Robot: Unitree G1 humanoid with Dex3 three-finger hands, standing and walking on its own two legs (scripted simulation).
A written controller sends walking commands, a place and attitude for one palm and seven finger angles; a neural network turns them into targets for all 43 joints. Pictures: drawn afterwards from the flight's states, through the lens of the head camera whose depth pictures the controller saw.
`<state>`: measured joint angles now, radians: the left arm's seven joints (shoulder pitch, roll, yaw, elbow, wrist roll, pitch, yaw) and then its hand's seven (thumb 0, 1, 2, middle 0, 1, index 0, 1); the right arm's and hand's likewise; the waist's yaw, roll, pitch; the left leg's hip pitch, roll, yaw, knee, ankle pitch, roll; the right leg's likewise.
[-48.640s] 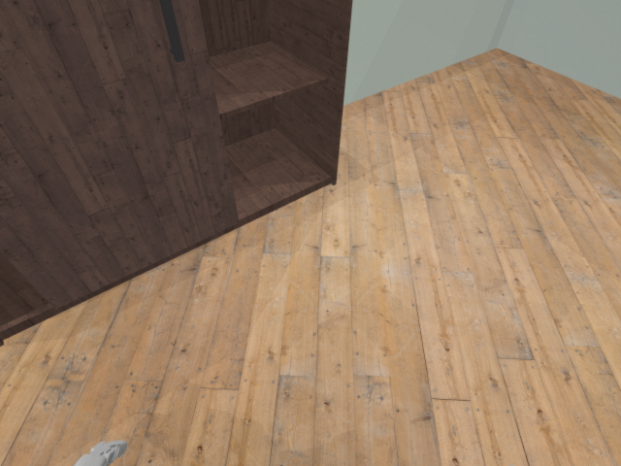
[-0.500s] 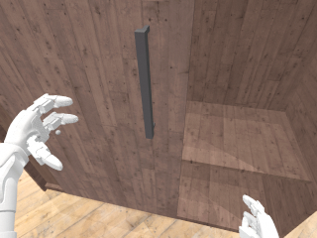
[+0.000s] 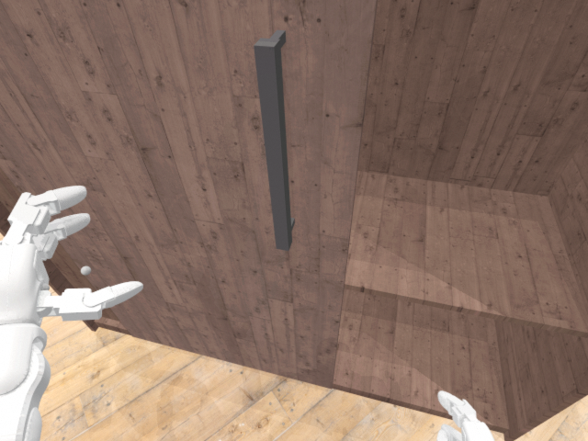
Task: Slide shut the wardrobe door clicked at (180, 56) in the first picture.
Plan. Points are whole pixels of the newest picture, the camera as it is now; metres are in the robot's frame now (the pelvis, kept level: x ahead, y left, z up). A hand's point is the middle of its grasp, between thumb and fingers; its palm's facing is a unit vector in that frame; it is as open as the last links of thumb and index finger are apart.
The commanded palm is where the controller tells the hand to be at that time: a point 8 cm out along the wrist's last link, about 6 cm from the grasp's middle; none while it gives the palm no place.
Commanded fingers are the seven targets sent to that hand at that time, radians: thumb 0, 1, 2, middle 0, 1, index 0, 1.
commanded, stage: draw the hand back to the body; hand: left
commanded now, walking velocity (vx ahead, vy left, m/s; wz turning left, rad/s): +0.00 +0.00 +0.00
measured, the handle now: (282, 159) +0.43 +0.07 +0.19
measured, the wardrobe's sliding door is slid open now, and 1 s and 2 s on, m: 0.53 0.53 0.53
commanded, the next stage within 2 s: step back with the hand held close in 0.74 s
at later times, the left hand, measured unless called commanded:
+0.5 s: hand (72, 282) +0.23 +0.27 +0.17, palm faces +0.42 -0.82 -0.40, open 7.8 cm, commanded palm +0.18 +0.30 +0.18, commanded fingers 0.00 0.90 0.90 -0.20 -0.30 -0.20 -0.30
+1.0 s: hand (57, 286) +0.22 +0.28 +0.17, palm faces +0.41 -0.78 -0.47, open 7.4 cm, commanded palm +0.16 +0.30 +0.18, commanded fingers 0.00 0.90 0.90 -0.20 -0.30 -0.20 -0.30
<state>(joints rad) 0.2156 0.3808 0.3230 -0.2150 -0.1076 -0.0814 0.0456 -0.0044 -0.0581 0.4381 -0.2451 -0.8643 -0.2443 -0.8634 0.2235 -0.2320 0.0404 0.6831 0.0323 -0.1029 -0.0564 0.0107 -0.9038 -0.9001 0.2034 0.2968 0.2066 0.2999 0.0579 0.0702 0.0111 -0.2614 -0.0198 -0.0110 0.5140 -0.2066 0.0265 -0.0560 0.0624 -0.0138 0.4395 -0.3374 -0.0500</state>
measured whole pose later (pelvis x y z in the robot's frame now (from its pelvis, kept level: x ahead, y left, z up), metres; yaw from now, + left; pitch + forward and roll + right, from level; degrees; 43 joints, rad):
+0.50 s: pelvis +0.02 +0.00 +0.00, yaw -1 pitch -2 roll +0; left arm 0.41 0.38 0.36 -0.31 -0.10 -0.11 0.07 0.01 0.79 0.85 -0.22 -0.36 -0.22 -0.36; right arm 0.17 -0.25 0.00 0.64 0.03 -0.06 -0.04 0.01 -0.91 -0.90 0.20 0.30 0.20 0.30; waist 0.06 0.06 -0.02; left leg -0.21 -0.03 0.01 0.48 -0.23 0.03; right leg 0.00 0.05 0.01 0.38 -0.34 -0.04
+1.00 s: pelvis +0.01 +0.01 +0.00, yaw -2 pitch -1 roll -2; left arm 0.45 0.41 0.41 -0.32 -0.08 -0.16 0.06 0.02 0.89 0.90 -0.21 -0.30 -0.21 -0.30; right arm 0.21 -0.24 0.01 0.64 0.03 -0.02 -0.04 0.01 -0.90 -0.90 0.20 0.30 0.21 0.30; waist 0.05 0.08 -0.04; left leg -0.28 0.00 0.02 0.52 -0.23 0.04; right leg -0.05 0.08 0.02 0.38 -0.31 -0.04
